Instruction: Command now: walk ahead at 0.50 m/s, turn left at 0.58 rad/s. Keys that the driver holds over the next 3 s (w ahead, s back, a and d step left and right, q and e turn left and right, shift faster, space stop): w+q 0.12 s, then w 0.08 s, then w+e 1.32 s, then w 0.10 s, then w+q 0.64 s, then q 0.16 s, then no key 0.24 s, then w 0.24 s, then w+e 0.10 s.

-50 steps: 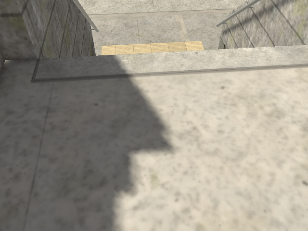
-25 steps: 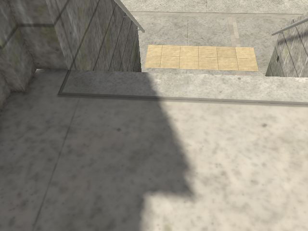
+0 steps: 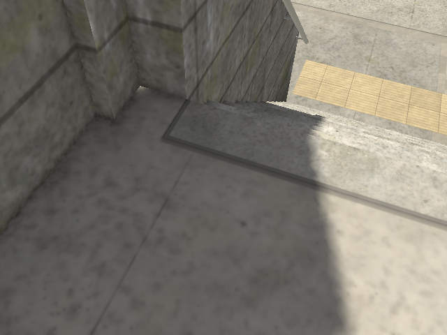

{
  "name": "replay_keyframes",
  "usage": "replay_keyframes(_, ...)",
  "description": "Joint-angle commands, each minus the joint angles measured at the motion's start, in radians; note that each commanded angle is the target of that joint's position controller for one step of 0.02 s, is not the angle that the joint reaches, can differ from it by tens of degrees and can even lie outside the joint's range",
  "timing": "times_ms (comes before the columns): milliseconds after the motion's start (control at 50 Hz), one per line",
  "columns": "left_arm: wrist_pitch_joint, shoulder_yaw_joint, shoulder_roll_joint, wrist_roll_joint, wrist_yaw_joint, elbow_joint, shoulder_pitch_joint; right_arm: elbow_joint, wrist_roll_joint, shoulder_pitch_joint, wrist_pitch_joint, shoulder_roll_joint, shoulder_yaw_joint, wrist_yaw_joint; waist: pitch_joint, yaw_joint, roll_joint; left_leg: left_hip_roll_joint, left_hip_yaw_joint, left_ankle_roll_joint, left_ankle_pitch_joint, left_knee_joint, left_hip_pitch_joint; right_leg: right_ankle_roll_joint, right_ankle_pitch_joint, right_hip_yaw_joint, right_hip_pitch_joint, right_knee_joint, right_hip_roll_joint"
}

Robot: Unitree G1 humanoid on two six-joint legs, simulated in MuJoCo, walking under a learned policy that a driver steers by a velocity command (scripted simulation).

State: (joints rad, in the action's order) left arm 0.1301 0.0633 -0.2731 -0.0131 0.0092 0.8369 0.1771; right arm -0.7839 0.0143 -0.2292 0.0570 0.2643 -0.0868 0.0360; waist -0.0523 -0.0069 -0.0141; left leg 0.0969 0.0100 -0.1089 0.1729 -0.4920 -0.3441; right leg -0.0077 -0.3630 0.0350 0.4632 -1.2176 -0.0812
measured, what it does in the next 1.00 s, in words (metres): walks ahead: right foot, then left foot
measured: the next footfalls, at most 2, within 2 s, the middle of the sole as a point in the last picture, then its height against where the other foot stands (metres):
right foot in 0.38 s outside the picture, level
left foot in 0.88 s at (198, 266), level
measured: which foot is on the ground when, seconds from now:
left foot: down 0.00-0.40, up 0.42-0.86, down 0.88-1.00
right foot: up 0.00-0.36, down 0.38-0.88, up 0.90-1.00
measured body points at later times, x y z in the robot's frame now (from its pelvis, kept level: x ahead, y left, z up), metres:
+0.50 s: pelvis +0.30 -0.05 +0.00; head +0.32 -0.04 +0.45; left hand +0.43 +0.23 -0.10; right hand +0.39 -0.31 -0.12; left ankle +0.15 +0.07 -0.63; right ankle +0.37 -0.12 -0.73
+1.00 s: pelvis +0.56 +0.00 +0.01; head +0.58 +0.00 +0.45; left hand +0.68 +0.24 -0.12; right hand +0.67 -0.28 -0.08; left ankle +0.62 +0.10 -0.73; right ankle +0.45 -0.11 -0.65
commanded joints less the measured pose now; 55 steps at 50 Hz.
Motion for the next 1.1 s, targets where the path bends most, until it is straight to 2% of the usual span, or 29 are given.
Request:
replay_keyframes(20, -0.007, 0.033, -0.102, 0.02, 0.004, -0.072, 0.035, 0.084, -0.001, 0.015, 0.026, 0.107, -0.02, -0.013, 0.118, 0.037, 0.028, -0.263, -0.353, -0.196, -0.264, 0.263, 0.176, 0.019, 0.082, 0.038, 0.154, 0.093, -0.053)
replay_keyframes(80, -0.021, 0.025, -0.076, 0.032, 0.01, -0.116, -0.066, 0.073, 0.003, -0.044, 0.027, 0.147, -0.03, -0.036, 0.078, 0.014, 0.04, -0.227, -0.289, -0.182, -0.321, 0.276, 0.129, 0.057, 0.219, 0.016, 0.187, 0.27, -0.024)
replay_keyframes(160, -0.014, 0.009, -0.044, 0.021, -0.006, -0.154, -0.197, 0.059, 0.008, -0.107, 0.016, 0.134, -0.024, -0.05, 0.059, -0.044, 0.097, -0.179, -0.243, -0.12, -0.217, 0.258, 0.131, 0.052, 0.452, 0.003, 0.139, 0.572, 0.031)
replay_keyframes(260, 0.005, 0.003, -0.062, 0.009, -0.038, -0.19, -0.29, 0.016, 0.002, -0.185, 0.016, 0.131, -0.017, -0.051, 0.027, -0.097, 0.113, -0.262, -0.292, -0.11, -0.2, 0.205, 0.286, 0.002, 0.47, -0.008, 0.167, 0.695, 0.04)
replay_keyframes(320, 0.01, 0.005, -0.082, 0.004, -0.051, -0.201, -0.273, 0.003, -0.005, -0.187, 0.006, 0.149, -0.021, -0.056, 0.022, -0.078, 0.125, -0.312, -0.294, -0.088, -0.384, 0.146, 0.412, -0.055, 0.32, -0.03, 0.184, 0.723, 0.052)
replay_keyframes(360, 0.01, 0.025, -0.12, 0.005, -0.051, -0.162, -0.118, 0.011, -0.008, -0.142, 0.001, 0.161, -0.02, -0.057, 0.118, 0.009, 0.129, -0.267, -0.221, -0.056, -0.747, -0.017, 0.414, -0.108, 0.304, -0.084, -0.045, 0.756, 0.116)
replay_keyframes(380, 0.008, 0.039, -0.155, 0.012, -0.049, -0.126, 0.04, 0.026, -0.014, -0.112, 0.002, 0.152, -0.011, -0.057, 0.229, 0.084, 0.104, -0.224, -0.176, -0.029, -0.764, -0.206, 0.325, -0.159, 0.371, -0.021, -0.284, 0.733, 0.069)
replay_keyframes(400, 0.004, 0.055, -0.224, 0.026, -0.047, -0.109, 0.192, 0.048, -0.027, -0.169, 0.011, 0.099, 0.007, -0.055, 0.38, 0.099, -0.068, -0.113, -0.121, 0.029, -0.429, -0.548, 0.036, -0.282, 0.398, 0.301, -0.641, 0.726, -0.128)
replay_keyframes(420, -0.006, 0.057, -0.219, 0.001, -0.055, -0.08, 0.232, 0.037, -0.017, -0.242, 0.03, 0.058, 0.024, -0.046, 0.422, 0.074, -0.315, 0.013, -0.102, 0.09, 0.323, -0.822, -0.275, -0.405, 0.246, 0.699, -0.842, 0.864, -0.275)
replay_keyframes(440, -0.014, 0.038, -0.153, -0.021, -0.052, -0.09, 0.189, 0.059, -0.005, -0.169, 0.05, 0.134, 0.013, -0.036, 0.306, 0.089, -0.196, -0.057, -0.174, 0.077, 0.331, -0.89, -0.415, -0.355, 0.055, 0.711, -0.793, 0.911, -0.251)
replay_keyframes(460, -0.025, 0.029, -0.123, -0.008, -0.046, -0.115, 0.13, 0.086, 0.011, -0.057, 0.064, 0.146, 0.013, -0.029, 0.182, 0.09, -0.094, -0.099, -0.154, 0.072, 0.252, -0.866, -0.442, -0.311, 0.069, 0.573, -0.657, 0.927, -0.211)
replay_keyframes(480, -0.03, 0.025, -0.117, 0.005, -0.045, -0.125, 0.088, 0.101, -0.002, 0.0, 0.073, 0.132, 0.015, -0.028, 0.094, 0.062, 0.005, -0.129, -0.131, 0.072, 0.196, -0.784, -0.424, -0.29, 0.17, 0.481, -0.512, 0.953, -0.168)
replay_keyframes(500, -0.029, 0.019, -0.101, 0.009, -0.043, -0.136, 0.068, 0.105, -0.025, 0.011, 0.073, 0.134, 0.007, -0.033, 0.08, 0.036, 0.036, -0.159, -0.126, 0.079, 0.155, -0.698, -0.377, -0.275, 0.273, 0.427, -0.437, 0.968, -0.135)
replay_keyframes(540, -0.032, 0.019, -0.108, 0.008, -0.039, -0.143, 0.062, 0.114, -0.034, -0.018, 0.063, 0.107, 0.008, -0.037, 0.09, -0.002, -0.017, -0.174, -0.11, 0.103, 0.137, -0.598, -0.304, -0.278, 0.385, 0.373, -0.362, 0.995, -0.094)
replay_keyframes(580, -0.031, 0.025, -0.126, 0.002, -0.03, -0.142, 0.08, 0.125, -0.034, -0.002, 0.05, 0.087, 0.013, -0.045, 0.09, -0.006, -0.042, -0.17, -0.086, 0.132, 0.119, -0.502, -0.289, -0.286, 0.452, 0.319, -0.306, 1.006, -0.076)
replay_keyframes(680, -0.052, 0.038, -0.157, -0.013, -0.005, -0.124, 0.156, 0.168, -0.027, 0.184, 0.051, 0.049, 0.029, -0.044, 0.069, 0.055, -0.063, -0.116, -0.07, 0.161, -0.181, -0.166, -0.201, -0.221, 0.414, 0.241, -0.219, 0.991, -0.009)
replay_keyframes(780, -0.075, 0.038, -0.149, -0.02, 0.003, -0.112, 0.225, 0.202, -0.007, 0.286, 0.07, 0.082, 0.017, -0.025, 0.066, 0.081, -0.081, -0.072, -0.095, 0.148, -0.177, -0.007, -0.132, -0.197, 0.312, 0.352, -0.297, 0.905, -0.036)
replay_keyframes(820, -0.083, 0.043, -0.156, -0.017, 0.008, -0.121, 0.206, 0.199, -0.003, 0.26, 0.081, 0.106, 0.005, -0.021, 0.07, 0.053, -0.106, -0.069, -0.099, 0.126, -0.109, 0.038, -0.069, -0.183, 0.311, 0.406, -0.327, 0.853, -0.048)
replay_keyframes(840, -0.086, 0.041, -0.146, -0.018, 0.009, -0.13, 0.185, 0.183, -0.002, 0.197, 0.085, 0.119, -0.004, -0.024, 0.088, 0.014, -0.114, -0.072, -0.088, 0.104, -0.113, 0.083, 0.021, -0.166, 0.328, 0.408, -0.316, 0.806, -0.03)
replay_keyframes(860, -0.085, 0.031, -0.115, -0.012, 0.007, -0.145, 0.164, 0.164, -0.011, 0.098, 0.088, 0.15, -0.019, -0.031, 0.153, -0.037, -0.107, -0.122, -0.11, 0.067, -0.117, 0.091, 0.191, -0.136, 0.356, 0.373, -0.267, 0.692, 0.013)
replay_keyframes(880, -0.079, 0.01, -0.055, 0.004, 0.003, -0.17, 0.153, 0.149, -0.025, -0.066, 0.087, 0.21, -0.037, -0.042, 0.287, -0.105, 0.001, -0.3, -0.272, -0.004, -0.078, 0.071, 0.448, -0.096, 0.22, 0.276, -0.132, 0.414, 0.078)
replay_keyframes(900, -0.068, -0.009, -0.004, -0.022, 0.004, -0.196, 0.297, 0.112, -0.031, -0.143, 0.069, 0.272, -0.05, -0.039, 0.391, -0.042, 0.324, -0.512, -0.686, -0.17, 0.067, 0.12, 0.722, -0.042, -0.233, 0.148, 0.204, 0.14, 0.194)
replay_keyframes(920, -0.068, 0.008, -0.107, -0.034, 0.008, -0.172, 0.298, 0.12, -0.012, -0.129, 0.061, 0.184, -0.034, -0.034, 0.32, -0.057, 0.251, -0.526, -0.765, -0.166, 0.261, 0.158, 0.677, -0.026, -0.228, 0.15, 0.337, -0.004, 0.104)
replay_keyframes(940, -0.019, -0.018, -0.057, 0.12, -0.054, -0.089, 0.209, 0.126, -0.071, -0.124, 0.076, 0.014, 0.046, -0.046, 0.097, -0.113, 0.16, -0.433, -0.655, -0.159, 0.466, 0.236, 0.537, -0.039, -0.086, 0.162, 0.459, -0.056, 0.135)
replay_keyframes(960, -0.01, -0.012, -0.041, 0.121, -0.061, -0.08, 0.178, 0.12, -0.066, -0.088, 0.073, -0.012, 0.06, -0.049, 0.05, -0.079, 0.15, -0.413, -0.524, -0.135, 0.371, 0.272, 0.461, -0.036, 0.024, 0.106, 0.476, -0.047, 0.082)
replay_keyframes(980, -0.006, -0.017, -0.029, 0.121, -0.063, -0.09, 0.157, 0.107, -0.056, -0.103, 0.069, -0.026, 0.068, -0.056, 0.072, -0.068, 0.151, -0.385, -0.431, -0.12, 0.226, 0.292, 0.415, -0.047, 0.078, 0.082, 0.416, 0.02, 0.044)
replay_keyframes(1020, -0.019, -0.02, -0.015, 0.107, -0.079, -0.095, 0.087, 0.111, -0.05, -0.071, 0.069, -0.005, 0.065, -0.069, 0.093, -0.04, 0.107, -0.363, -0.315, -0.11, 0.029, 0.33, 0.322, -0.034, 0.083, 0.061, 0.319, 0.092, 0.007)
replay_keyframes(1080, -0.034, -0.035, -0.001, 0.101, -0.099, -0.103, -0.005, 0.091, -0.075, -0.091, 0.079, 0.073, 0.039, -0.069, 0.074, -0.046, 0.09, -0.362, -0.162, -0.142, -0.143, 0.391, 0.296, -0.001, 0.203, 0.008, 0.317, 0.254, -0.015)
replay_keyframes(1100, -0.037, -0.04, 0.006, 0.093, -0.105, -0.107, -0.024, 0.079, -0.085, -0.096, 0.081, 0.08, 0.037, -0.064, 0.075, -0.043, 0.082, -0.368, -0.122, -0.152, -0.198, 0.402, 0.278, -0.002, 0.238, -0.005, 0.297, 0.287, -0.016)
